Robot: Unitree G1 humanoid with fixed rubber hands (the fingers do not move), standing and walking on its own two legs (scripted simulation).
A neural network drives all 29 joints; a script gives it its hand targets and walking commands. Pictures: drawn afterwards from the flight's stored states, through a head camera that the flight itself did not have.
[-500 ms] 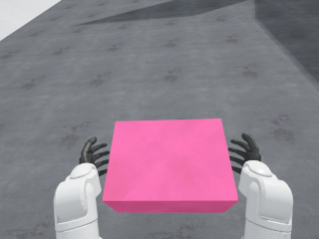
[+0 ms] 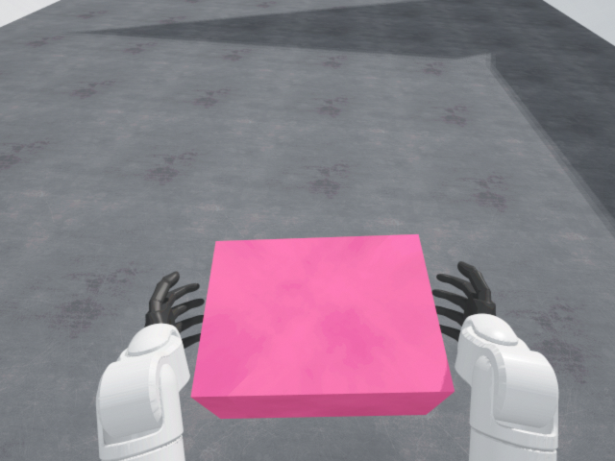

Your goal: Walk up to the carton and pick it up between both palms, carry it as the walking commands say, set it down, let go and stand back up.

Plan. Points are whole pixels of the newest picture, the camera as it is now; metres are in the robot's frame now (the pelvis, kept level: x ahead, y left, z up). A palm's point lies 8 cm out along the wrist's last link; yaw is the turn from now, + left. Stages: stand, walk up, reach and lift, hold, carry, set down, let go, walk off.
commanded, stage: carry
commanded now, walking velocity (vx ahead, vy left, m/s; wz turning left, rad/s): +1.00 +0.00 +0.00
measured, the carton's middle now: (319, 326) +0.31 +0.00 +0.02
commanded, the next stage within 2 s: none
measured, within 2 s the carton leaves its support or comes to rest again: neither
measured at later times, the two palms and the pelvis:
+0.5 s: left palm (232, 150) +0.65 +0.17 +0.08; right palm (416, 152) +0.65 -0.19 +0.09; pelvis +0.39 -0.01 +0.00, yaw -1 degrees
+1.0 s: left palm (257, 64) +1.11 +0.16 +0.08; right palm (382, 69) +1.11 -0.19 +0.08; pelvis +0.86 -0.01 +0.00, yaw -2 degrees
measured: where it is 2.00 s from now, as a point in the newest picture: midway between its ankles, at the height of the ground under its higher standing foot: (311, 190)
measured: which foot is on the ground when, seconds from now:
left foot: down 0.00-0.12, up 0.14-0.32, down 0.34-0.68, up 0.70-0.86, down 0.88-1.00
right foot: up 0.00-0.04, down 0.06-0.36, up 0.38-0.60, down 0.62-0.88, up 0.90-1.00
